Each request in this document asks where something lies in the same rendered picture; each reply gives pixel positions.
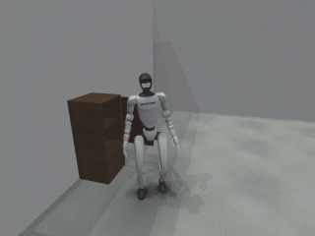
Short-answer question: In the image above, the right robot forearm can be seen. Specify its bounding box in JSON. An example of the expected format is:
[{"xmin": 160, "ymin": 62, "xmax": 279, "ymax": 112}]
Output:
[{"xmin": 123, "ymin": 115, "xmax": 132, "ymax": 141}]

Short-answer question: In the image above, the left robot shin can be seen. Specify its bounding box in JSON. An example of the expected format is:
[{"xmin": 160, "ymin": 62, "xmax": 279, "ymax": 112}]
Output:
[{"xmin": 159, "ymin": 168, "xmax": 168, "ymax": 182}]

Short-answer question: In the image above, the robot right upper arm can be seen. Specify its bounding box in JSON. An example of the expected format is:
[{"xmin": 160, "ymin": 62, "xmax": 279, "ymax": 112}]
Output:
[{"xmin": 126, "ymin": 95, "xmax": 137, "ymax": 121}]

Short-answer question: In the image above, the humanoid robot head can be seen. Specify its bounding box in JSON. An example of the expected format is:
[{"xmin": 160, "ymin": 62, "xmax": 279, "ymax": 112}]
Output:
[{"xmin": 139, "ymin": 73, "xmax": 155, "ymax": 97}]

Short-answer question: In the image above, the robot right hand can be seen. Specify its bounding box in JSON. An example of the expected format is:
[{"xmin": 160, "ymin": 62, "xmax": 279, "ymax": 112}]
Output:
[{"xmin": 122, "ymin": 140, "xmax": 131, "ymax": 158}]

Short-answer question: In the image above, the cupboard door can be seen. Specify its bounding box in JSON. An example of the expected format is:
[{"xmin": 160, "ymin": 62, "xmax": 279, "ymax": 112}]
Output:
[{"xmin": 121, "ymin": 96, "xmax": 154, "ymax": 147}]

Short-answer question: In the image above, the robot left hand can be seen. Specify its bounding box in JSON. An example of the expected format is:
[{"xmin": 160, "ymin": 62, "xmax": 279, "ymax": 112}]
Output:
[{"xmin": 170, "ymin": 135, "xmax": 179, "ymax": 153}]

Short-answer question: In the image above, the robot left upper arm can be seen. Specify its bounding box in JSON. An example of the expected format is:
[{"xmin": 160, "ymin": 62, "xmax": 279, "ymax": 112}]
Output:
[{"xmin": 157, "ymin": 92, "xmax": 170, "ymax": 118}]

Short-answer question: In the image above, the left robot forearm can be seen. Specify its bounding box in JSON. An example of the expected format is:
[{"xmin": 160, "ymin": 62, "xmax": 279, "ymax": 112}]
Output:
[{"xmin": 165, "ymin": 111, "xmax": 177, "ymax": 137}]

